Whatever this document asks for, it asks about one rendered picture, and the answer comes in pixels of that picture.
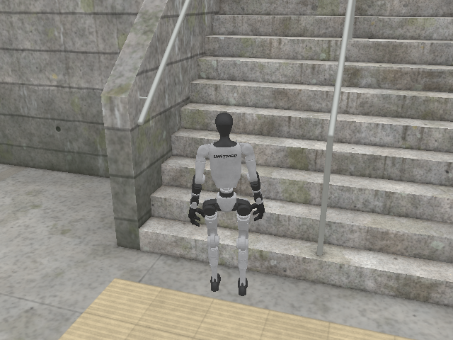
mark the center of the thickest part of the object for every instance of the stairs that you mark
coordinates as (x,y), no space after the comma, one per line
(272,65)

